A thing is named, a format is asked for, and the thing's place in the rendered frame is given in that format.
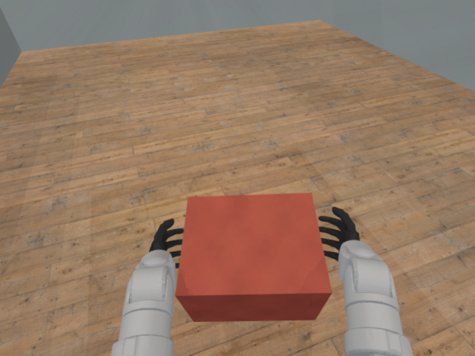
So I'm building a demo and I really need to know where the robot right forearm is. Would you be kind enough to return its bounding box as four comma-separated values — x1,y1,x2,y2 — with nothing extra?
338,240,413,356

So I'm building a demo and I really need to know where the robot right hand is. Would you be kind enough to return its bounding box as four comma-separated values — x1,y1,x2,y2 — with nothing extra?
318,207,360,261

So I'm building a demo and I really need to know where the robot left forearm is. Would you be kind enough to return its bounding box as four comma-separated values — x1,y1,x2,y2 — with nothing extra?
111,250,177,356

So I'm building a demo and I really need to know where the carton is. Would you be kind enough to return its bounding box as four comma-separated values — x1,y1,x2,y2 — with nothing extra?
175,193,332,322

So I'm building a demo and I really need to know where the robot left hand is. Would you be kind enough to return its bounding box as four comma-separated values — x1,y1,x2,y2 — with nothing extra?
149,219,184,268

